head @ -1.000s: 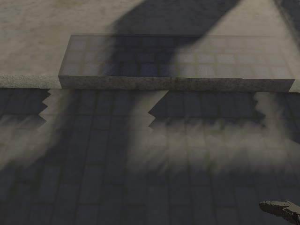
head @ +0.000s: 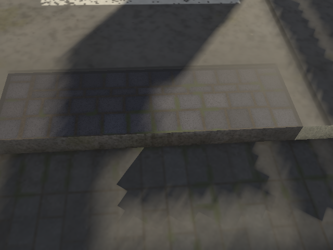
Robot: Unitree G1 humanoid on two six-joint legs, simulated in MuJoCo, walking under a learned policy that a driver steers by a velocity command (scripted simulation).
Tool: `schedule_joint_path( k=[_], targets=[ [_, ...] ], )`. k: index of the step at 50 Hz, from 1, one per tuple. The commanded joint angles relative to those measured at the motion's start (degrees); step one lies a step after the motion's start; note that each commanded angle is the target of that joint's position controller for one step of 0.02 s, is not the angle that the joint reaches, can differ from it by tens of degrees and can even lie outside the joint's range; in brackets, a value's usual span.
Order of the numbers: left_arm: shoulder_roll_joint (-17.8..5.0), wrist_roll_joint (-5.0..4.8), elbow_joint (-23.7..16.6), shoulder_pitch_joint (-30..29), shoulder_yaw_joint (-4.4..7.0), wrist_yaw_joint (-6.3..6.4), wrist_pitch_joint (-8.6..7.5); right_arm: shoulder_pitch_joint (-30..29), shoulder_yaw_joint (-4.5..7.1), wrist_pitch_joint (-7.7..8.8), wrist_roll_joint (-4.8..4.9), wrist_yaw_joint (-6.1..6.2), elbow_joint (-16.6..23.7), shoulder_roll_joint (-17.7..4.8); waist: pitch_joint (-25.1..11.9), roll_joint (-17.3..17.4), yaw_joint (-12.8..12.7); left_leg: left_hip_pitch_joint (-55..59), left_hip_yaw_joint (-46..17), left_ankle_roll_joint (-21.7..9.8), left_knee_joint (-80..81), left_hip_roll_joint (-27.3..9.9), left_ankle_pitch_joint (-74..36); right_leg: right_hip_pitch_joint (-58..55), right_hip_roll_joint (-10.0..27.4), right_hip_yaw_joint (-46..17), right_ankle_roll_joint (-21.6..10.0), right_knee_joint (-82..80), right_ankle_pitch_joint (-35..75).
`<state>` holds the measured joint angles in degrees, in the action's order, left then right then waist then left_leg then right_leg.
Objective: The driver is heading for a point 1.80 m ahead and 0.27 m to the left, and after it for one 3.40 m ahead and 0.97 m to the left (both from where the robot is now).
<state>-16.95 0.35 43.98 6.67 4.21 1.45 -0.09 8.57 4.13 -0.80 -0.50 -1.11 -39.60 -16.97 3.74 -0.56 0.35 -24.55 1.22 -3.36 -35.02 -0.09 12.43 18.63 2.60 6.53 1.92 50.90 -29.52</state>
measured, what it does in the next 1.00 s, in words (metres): steps on the spot, turning left: right foot, then left foot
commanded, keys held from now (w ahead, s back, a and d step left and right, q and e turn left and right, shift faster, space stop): q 0.58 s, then no key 0.06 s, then e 0.36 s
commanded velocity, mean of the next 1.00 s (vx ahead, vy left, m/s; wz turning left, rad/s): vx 0.01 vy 0.00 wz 0.34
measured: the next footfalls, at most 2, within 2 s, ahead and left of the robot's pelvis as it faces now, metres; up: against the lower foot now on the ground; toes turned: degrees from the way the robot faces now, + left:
right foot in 0.38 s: +0.11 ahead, -0.14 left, +0.00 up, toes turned +19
left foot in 0.78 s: +0.00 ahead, +0.11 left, +0.00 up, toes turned +22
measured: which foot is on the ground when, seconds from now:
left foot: down 0.00-0.38, up 0.40-0.76, down 0.78-1.00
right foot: up 0.00-0.36, down 0.38-0.88, up 0.90-1.00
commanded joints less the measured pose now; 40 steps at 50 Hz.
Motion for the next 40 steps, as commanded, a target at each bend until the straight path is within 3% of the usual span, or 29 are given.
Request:
schedule_joint_path(
  k=[1, 2, 3, 5, 8, 11, 15, 18, 19, 20, 21, 22, 23, 24, 25, 28, 30, 34, 36, 37, 38, 39, 40],
  targets=[
    [-5.8, -0.91, -5.0, -1.2, 1.24, -0.3, -0.41, 5.7, 3.08, 1.64, 0.17, 0.42, 3.6, -11.5, -15.1, 6.5, 2.3, 24.2, -25.3, -15.7, 13.0, -17.8, -33.6, 18.7, -2.2, -10.9, 0.3, 21.7, -6.1],
    [-5.7, -0.52, -4.2, -1.1, 1.43, 0.3, -0.04, 2.9, 2.75, 1.54, 1.19, 0.69, 3.8, -10.0, -11.8, 3.4, 1.0, 20.7, -22.1, -12.6, 13.8, -15.1, -27.0, 19.3, -1.1, -10.8, 0.4, 18.0, -1.9],
    [-6.6, 0.04, -4.1, -1.3, 1.85, 0.95, 0.34, 0.6, 2.35, 1.16, 1.6, 1.26, 4.3, -8.8, -10.6, 4.2, -0.1, 17.3, -20.3, -10.8, 14.8, -13.2, -22.6, 17.4, -0.4, -10.9, 0.6, 14.6, 1.6],
    [-5.4, 0.0, -3.8, 0.2, 1.72, 1.02, 0.6, -0.5, 2.35, 0.46, 0.74, 1.93, 5.0, -9.0, -10.8, 7.2, -1.3, 13.5, -18.9, -10.2, 15.6, -10.7, -21.4, 13.1, -2.1, -10.1, 1.6, 11.5, 5.3],
    [-4.0, -0.36, -3.6, -0.1, 1.17, 1.13, 0.41, 0.6, 2.87, 0.12, 0.82, 2.81, 5.3, -9.9, -11.8, 7.5, -0.6, 14.1, -19.5, -10.1, 15.4, -10.0, -18.8, 11.3, -3.1, -10.6, 2.7, 3.0, 7.3],
    [-3.8, -0.42, -3.8, -1.1, 0.96, 0.82, 0.25, 0.1, 3.15, -0.47, 0.85, 3.28, 5.8, -10.4, -11.5, 8.8, 0.3, 12.0, -21.9, -9.5, 15.7, -9.2, -9.8, 8.0, -3.7, -11.2, 3.0, -3.6, 9.2],
    [-4.8, -0.82, -3.9, -0.6, 1.27, -0.13, -0.63, -0.6, 3.15, -1.16, 0.86, 2.88, 6.4, -10.3, -10.4, 10.6, 0.8, 11.3, -27.2, -8.9, 15.2, -8.9, -5.5, 4.3, -4.7, -11.5, 1.9, -11.4, 8.7],
    [-4.9, -0.9, -2.6, 3.9, 1.69, -0.98, -1.6, -2.3, 2.9, -1.91, 1.78, 3.06, 7.0, -9.7, -10.0, 10.4, -1.8, 9.7, -28.4, -6.2, 11.9, -6.4, -6.4, -3.8, -5.0, -10.0, -0.3, -26.2, 16.1],
    [-7.1, -0.35, -2.1, 5.7, 2.4, -0.9, -1.63, -1.3, 2.51, -2.05, 1.9, 3.23, 7.1, -8.4, -10.4, 7.6, -1.9, 5.6, -26.3, -3.5, 8.3, -3.8, -1.5, -9.6, -0.2, -12.9, -2.1, -30.4, 19.4],
    [-12.0, 0.79, -2.7, 5.3, 3.32, -0.4, -1.2, 0.4, 1.69, -2.01, 1.53, 3.11, 7.8, -5.2, -9.8, -5.8, 0.3, -3.5, -17.1, 0.1, -4.0, 3.1, 12.2, -14.2, 12.5, -25.4, -7.5, -33.7, 22.7],
    [-13.0, 2.83, -3.2, 3.8, 3.47, -0.63, -1.17, -0.1, 2.75, -1.26, 1.48, 2.97, 9.1, -8.2, -7.0, -16.7, 0.6, -10.4, -10.0, 2.9, -16.8, 7.6, 23.6, -8.9, 20.5, -36.8, -16.3, -36.2, 30.4],
    [-9.6, 2.6, -5.1, 0.2, 2.48, -0.39, -1.5, 1.8, 4.04, -1.0, 0.88, 2.81, 7.6, -12.0, -6.4, -11.0, 1.4, -9.8, -11.7, 4.4, -26.6, 4.4, 20.9, -7.7, 20.2, -33.3, -17.4, -35.4, 32.2],
    [-7.1, 1.69, -5.7, -2.4, 1.87, -0.01, -1.49, 3.3, 4.56, -1.31, 1.24, 2.68, 6.0, -12.4, -5.9, -7.8, 2.4, -9.8, -10.9, 5.3, -30.3, 4.0, 17.2, -7.6, 16.3, -26.9, -14.6, -34.0, 32.0],
    [-6.1, 0.72, -6.1, -3.5, 1.55, 0.3, -1.36, 4.4, 4.31, -1.96, 1.18, 2.92, 4.6, -10.6, -5.4, -6.5, 2.6, -10.8, -10.1, 6.4, -33.1, 3.8, 14.3, -8.9, 13.0, -22.3, -12.4, -33.0, 30.7],
    [-5.6, 0.01, -6.1, -3.2, 1.26, 0.57, -1.26, 4.4, 3.95, -2.44, 1.14, 2.91, 4.6, -9.3, -4.7, -6.6, 1.7, -12.6, -9.7, 7.5, -35.5, 3.4, 12.3, -10.1, 12.5, -20.0, -12.3, -32.5, 32.9],
    [-6.4, 0.45, -5.4, 0.8, 1.35, 1.37, -0.35, 0.0, 2.79, -2.53, 2.17, 2.44, 7.0, -6.3, -4.7, -8.1, -1.2, -14.0, -5.6, 9.4, -30.2, 1.8, 9.3, -14.5, 11.2, -14.5, -13.4, -32.6, 36.5],
    [-7.7, 0.55, -4.9, 3.4, 1.81, 1.57, 0.15, -2.5, 2.14, -2.36, 1.9, 2.21, 8.5, -5.3, -6.2, -8.9, -3.2, -12.8, -4.8, 10.0, -24.3, 0.3, 10.3, -18.0, 12.6, -14.3, -14.5, -32.1, 38.5],
    [-9.7, -0.32, -4.6, 2.3, 2.23, 0.2, 0.42, -1.9, 0.9, -2.15, 0.94, 1.77, 8.8, -3.5, -8.0, -10.2, -3.0, 0.5, -1.6, 8.5, -10.2, 0.1, 13.5, -13.6, 12.9, -12.3, -15.1, -31.0, 41.7],
    [-8.3, -1.16, -3.7, 1.7, 1.39, -0.7, 0.18, 0.9, 0.84, -2.17, 0.69, 1.83, 7.1, -3.2, -8.0, -9.9, -1.5, 7.4, -0.7, 7.1, 1.2, 0.7, 8.2, -11.8, 11.8, -12.6, -14.4, -29.3, 40.7],
    [-6.8, -1.64, -3.3, 0.8, 0.63, -1.08, -0.03, 3.6, 0.68, -2.07, 0.43, 1.78, 5.4, -2.3, -7.6, -9.0, 0.3, 13.8, 0.1, 5.8, 11.8, 1.1, -0.3, -9.1, 10.7, -12.0, -12.9, -28.0, 39.2],
    [-5.0, -1.86, -1.9, 3.1, -0.19, -1.55, -0.59, 4.7, 0.74, -2.01, 0.22, 1.86, 4.6, -3.2, -7.4, -7.3, 0.6, 21.5, -1.4, 4.4, 19.6, 0.4, -8.2, -5.1, 9.3, -11.7, -9.6, -27.5, 35.4],
    [-3.3, -0.15, -1.6, 5.4, -1.07, -2.26, -1.39, 6.2, 1.35, -1.97, -0.02, 2.51, 4.7, -7.0, -10.7, -1.4, -0.5, 30.9, -8.9, 2.9, 16.6, -6.9, -21.9, -0.2, 6.3, -10.0, -4.8, -24.2, 25.9],
    [-1.0, 1.41, -1.5, 8.2, -1.85, -2.98, -2.14, 2.7, 1.33, -2.15, -1.07, 3.04, 5.8, -9.6, -11.2, 9.5, -4.0, 29.6, -14.0, -2.4, 11.8, -15.3, -32.1, 3.1, 2.7, -6.7, -0.7, -23.0, 9.0]
  ],
)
